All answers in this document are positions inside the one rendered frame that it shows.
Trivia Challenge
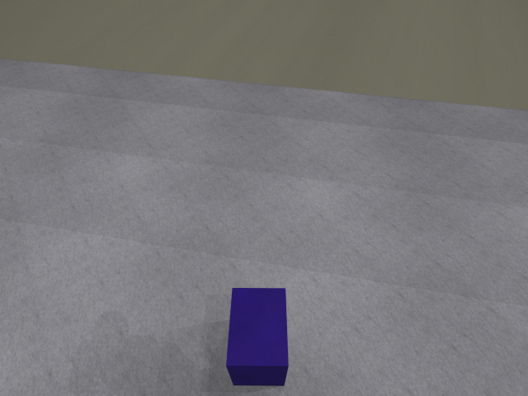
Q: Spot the carton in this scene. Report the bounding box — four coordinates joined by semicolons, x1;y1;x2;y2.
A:
226;288;289;386

